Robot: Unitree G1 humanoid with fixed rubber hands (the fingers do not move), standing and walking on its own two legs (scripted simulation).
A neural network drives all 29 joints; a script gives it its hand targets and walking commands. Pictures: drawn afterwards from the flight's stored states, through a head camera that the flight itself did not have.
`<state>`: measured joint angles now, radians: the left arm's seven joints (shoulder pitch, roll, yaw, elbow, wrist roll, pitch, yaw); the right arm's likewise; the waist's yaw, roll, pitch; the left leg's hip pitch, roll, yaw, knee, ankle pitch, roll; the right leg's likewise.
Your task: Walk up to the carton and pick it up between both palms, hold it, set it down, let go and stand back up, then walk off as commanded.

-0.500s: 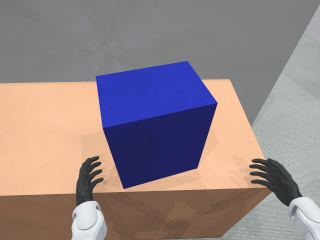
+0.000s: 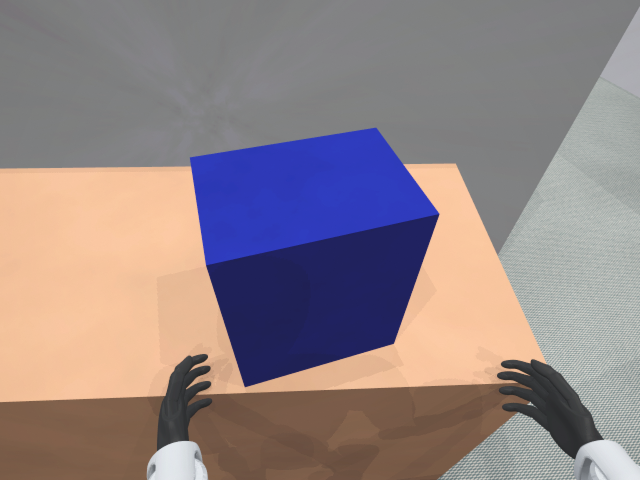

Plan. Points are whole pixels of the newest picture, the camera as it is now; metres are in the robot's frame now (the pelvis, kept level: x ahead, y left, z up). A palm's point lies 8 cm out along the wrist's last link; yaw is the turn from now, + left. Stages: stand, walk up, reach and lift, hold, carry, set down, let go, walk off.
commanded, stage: set down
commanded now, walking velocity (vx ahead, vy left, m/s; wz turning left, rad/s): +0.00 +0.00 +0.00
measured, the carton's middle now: (306, 264) +0.37 +0.05 +0.06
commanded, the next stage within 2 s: let go in 0.92 s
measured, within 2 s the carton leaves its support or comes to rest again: neither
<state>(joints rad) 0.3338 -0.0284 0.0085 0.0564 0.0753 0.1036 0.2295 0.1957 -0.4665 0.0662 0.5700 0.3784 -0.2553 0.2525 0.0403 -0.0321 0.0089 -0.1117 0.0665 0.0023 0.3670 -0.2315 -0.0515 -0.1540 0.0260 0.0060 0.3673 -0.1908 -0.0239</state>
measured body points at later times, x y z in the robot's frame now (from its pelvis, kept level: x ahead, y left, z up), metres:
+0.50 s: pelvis -0.01 +0.01 +0.00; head -0.02 +0.03 +0.45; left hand +0.19 +0.21 -0.01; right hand +0.20 -0.25 -0.02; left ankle -0.02 +0.15 -0.75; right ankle +0.01 -0.11 -0.75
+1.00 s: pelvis -0.04 +0.04 +0.00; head -0.07 +0.04 +0.45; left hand +0.19 +0.22 -0.01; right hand +0.19 -0.24 -0.02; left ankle -0.02 +0.15 -0.74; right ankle +0.00 -0.11 -0.74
